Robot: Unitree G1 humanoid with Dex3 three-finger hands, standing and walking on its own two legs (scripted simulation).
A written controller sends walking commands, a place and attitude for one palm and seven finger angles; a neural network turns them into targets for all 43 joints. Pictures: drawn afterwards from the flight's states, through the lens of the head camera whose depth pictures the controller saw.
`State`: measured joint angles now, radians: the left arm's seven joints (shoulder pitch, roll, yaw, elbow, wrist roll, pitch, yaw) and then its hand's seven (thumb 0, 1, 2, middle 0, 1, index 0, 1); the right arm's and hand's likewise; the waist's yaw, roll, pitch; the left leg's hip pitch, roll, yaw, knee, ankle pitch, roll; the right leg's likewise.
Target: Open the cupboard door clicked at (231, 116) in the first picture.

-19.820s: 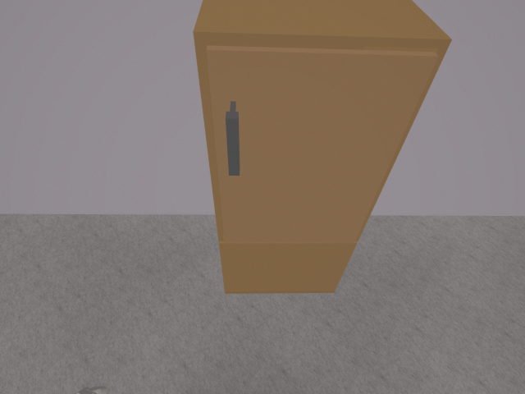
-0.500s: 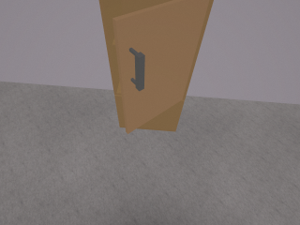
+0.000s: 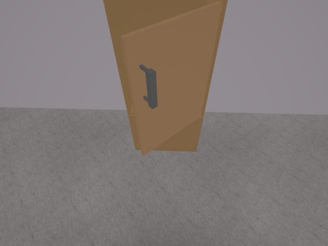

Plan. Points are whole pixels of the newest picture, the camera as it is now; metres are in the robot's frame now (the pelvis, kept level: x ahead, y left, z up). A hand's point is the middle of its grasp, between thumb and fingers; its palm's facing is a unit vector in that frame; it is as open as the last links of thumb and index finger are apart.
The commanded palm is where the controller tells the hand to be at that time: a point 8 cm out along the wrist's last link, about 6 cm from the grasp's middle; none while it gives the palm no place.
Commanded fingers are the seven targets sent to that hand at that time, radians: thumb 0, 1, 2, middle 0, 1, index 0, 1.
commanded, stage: let the arm hang, fingers relaxed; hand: left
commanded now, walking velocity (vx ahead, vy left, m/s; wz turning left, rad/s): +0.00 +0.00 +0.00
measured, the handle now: (148, 87) +0.58 +0.08 +0.06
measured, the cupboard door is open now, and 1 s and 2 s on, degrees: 42 42 42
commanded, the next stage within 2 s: look to check the result in 0.22 s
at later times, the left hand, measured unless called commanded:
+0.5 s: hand out of the picture +0.01 +0.16 -0.17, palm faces +0.03 -0.98 -0.20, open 7.4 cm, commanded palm none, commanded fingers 0.00 0.90 0.90 -0.20 -0.30 -0.20 -0.30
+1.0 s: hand out of the picture +0.04 +0.17 -0.17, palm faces +0.02 -0.98 -0.22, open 7.4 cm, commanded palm none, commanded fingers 0.00 0.90 0.90 -0.20 -0.30 -0.20 -0.30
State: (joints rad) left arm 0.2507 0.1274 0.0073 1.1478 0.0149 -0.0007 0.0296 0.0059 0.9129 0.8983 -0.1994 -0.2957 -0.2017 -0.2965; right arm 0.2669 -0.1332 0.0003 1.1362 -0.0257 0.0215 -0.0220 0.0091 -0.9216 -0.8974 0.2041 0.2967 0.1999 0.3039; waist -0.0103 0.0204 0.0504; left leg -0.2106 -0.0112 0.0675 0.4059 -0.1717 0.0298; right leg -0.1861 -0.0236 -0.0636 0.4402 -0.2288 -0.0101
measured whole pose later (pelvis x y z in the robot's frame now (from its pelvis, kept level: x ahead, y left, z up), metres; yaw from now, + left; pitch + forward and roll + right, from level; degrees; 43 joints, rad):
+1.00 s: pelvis +0.03 -0.01 +0.00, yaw -1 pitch -1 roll +0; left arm 0.23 0.16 0.02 1.15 0.01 -0.01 0.03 0.00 0.91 0.90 -0.20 -0.30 -0.20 -0.30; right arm 0.22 -0.17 0.00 1.14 -0.02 0.01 -0.03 0.00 -0.92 -0.90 0.20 0.30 0.20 0.30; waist 0.00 0.02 0.06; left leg -0.16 0.01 0.07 0.37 -0.19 0.01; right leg -0.13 0.00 -0.06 0.39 -0.24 -0.03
